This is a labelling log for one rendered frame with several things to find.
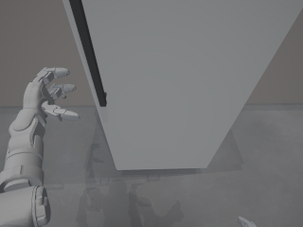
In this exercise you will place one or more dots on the robot left forearm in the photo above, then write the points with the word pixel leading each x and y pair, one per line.
pixel 25 154

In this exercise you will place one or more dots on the robot left hand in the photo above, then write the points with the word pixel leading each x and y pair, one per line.
pixel 36 95

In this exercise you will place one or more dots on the handle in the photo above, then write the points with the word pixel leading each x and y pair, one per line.
pixel 85 38

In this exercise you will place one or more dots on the left robot upper arm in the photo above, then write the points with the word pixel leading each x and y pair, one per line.
pixel 25 207

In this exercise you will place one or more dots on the robot right hand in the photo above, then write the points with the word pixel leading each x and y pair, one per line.
pixel 245 223

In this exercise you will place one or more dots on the fridge door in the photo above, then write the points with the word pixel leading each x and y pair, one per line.
pixel 177 73

